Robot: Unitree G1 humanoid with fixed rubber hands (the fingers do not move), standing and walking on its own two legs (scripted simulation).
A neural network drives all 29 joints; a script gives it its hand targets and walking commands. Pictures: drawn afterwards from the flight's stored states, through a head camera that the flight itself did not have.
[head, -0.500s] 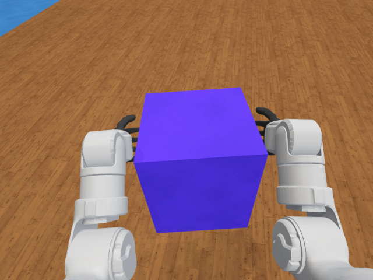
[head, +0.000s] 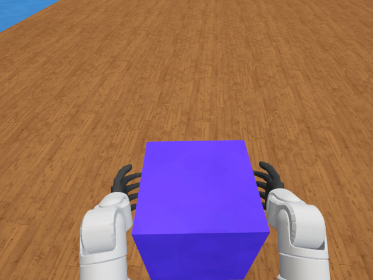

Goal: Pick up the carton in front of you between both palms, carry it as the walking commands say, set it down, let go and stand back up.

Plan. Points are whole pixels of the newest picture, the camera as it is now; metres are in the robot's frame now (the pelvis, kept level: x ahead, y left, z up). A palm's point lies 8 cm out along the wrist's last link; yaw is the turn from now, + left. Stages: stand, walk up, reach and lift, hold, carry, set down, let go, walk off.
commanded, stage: carry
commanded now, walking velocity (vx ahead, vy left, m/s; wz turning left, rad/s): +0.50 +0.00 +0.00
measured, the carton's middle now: (196, 212) +0.29 +0.00 +0.00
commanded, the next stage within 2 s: none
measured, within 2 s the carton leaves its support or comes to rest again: neither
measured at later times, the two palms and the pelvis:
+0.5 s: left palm (152, 112) +0.56 +0.11 +0.07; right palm (254, 107) +0.58 -0.19 +0.07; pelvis +0.31 -0.06 +0.00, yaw +3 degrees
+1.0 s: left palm (150, 69) +0.79 +0.13 +0.08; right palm (233, 67) +0.80 -0.17 +0.08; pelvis +0.53 -0.02 -0.01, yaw +1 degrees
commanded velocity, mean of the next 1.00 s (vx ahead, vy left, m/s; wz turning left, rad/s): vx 0.22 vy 0.00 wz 0.00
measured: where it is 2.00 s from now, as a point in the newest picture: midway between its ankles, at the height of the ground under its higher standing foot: (194, 242)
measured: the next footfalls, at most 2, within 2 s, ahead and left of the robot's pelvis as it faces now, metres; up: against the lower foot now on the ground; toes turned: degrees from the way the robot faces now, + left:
right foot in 0.26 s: +0.38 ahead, -0.14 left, +0.00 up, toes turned -11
left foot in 0.72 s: +0.61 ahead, +0.07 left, +0.00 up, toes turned -8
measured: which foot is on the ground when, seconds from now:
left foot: down 0.00-0.30, up 0.32-0.70, down 0.72-1.00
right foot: up 0.00-0.24, down 0.26-0.76, up 0.78-0.86, down 0.88-1.00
